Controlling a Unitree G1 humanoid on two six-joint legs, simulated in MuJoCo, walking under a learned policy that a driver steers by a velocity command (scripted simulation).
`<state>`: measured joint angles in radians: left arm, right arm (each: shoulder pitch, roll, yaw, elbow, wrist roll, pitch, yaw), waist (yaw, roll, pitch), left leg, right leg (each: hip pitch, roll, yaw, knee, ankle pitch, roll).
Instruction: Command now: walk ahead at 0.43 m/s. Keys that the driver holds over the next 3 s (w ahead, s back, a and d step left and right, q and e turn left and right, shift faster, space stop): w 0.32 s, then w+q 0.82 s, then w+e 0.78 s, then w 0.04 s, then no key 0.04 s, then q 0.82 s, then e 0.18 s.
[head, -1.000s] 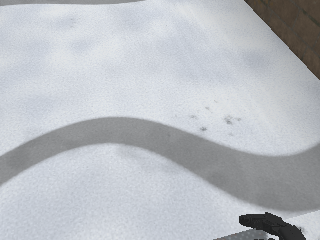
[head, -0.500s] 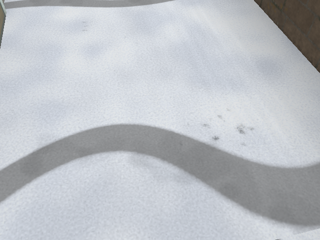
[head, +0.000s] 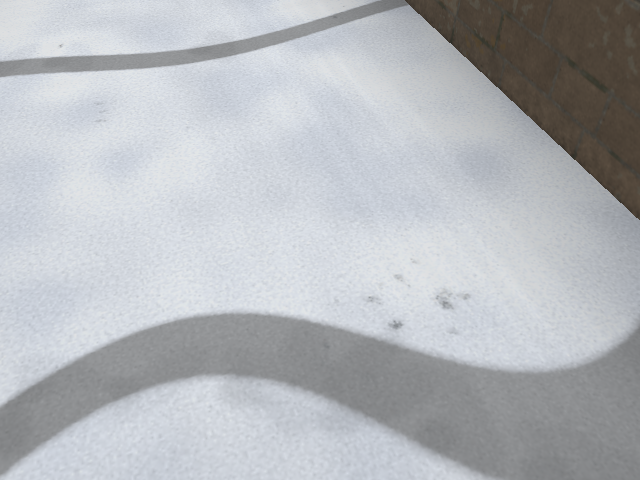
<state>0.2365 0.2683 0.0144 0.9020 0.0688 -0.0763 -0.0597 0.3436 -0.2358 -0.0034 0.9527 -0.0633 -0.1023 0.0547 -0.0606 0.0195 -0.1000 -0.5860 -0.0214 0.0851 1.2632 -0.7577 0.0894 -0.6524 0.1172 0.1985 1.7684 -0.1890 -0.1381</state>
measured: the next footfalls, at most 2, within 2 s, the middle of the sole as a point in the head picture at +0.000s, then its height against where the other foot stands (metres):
right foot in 0.36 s outside the picture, level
left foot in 0.94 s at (262, 434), level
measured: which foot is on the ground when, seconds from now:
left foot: down 0.00-0.40, up 0.42-0.92, down 0.94-1.00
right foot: up 0.00-0.34, down 0.36-0.96, up 0.98-1.00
